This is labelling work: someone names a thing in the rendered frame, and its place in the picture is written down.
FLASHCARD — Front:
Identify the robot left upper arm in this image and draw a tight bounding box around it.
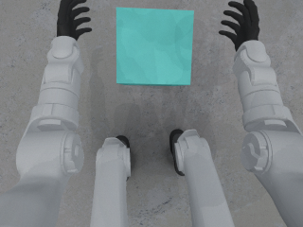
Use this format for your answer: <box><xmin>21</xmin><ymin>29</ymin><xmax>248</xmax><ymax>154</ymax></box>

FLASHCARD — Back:
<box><xmin>0</xmin><ymin>130</ymin><xmax>84</xmax><ymax>227</ymax></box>

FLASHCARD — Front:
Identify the left robot thigh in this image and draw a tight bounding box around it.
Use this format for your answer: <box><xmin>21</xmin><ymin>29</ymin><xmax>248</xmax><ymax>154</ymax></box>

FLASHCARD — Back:
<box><xmin>90</xmin><ymin>144</ymin><xmax>131</xmax><ymax>227</ymax></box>

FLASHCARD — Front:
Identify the carton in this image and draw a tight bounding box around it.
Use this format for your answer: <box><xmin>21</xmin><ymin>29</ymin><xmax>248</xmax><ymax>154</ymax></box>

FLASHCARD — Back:
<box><xmin>116</xmin><ymin>7</ymin><xmax>194</xmax><ymax>86</ymax></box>

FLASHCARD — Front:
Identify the robot right upper arm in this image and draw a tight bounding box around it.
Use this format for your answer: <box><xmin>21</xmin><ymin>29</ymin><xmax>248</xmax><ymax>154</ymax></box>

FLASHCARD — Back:
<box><xmin>240</xmin><ymin>130</ymin><xmax>303</xmax><ymax>227</ymax></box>

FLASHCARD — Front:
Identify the right robot hand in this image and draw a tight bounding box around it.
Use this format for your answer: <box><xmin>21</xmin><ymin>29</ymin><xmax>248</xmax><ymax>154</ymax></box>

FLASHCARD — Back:
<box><xmin>219</xmin><ymin>0</ymin><xmax>260</xmax><ymax>52</ymax></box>

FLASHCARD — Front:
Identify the left robot forearm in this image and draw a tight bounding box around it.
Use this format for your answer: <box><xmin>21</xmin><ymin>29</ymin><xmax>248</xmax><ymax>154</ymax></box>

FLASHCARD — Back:
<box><xmin>16</xmin><ymin>36</ymin><xmax>84</xmax><ymax>174</ymax></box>

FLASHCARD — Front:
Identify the left robot hand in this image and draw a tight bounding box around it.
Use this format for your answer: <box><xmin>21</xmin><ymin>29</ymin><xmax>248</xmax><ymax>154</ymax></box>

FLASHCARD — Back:
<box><xmin>57</xmin><ymin>0</ymin><xmax>92</xmax><ymax>41</ymax></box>

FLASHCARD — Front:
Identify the right robot forearm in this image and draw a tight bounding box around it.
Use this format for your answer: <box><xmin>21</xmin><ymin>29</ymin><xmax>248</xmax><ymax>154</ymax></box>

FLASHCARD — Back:
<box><xmin>232</xmin><ymin>40</ymin><xmax>303</xmax><ymax>136</ymax></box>

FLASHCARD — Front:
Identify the left robot foot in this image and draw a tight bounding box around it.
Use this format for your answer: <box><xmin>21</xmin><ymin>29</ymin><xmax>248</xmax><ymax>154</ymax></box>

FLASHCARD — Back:
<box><xmin>116</xmin><ymin>135</ymin><xmax>131</xmax><ymax>181</ymax></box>

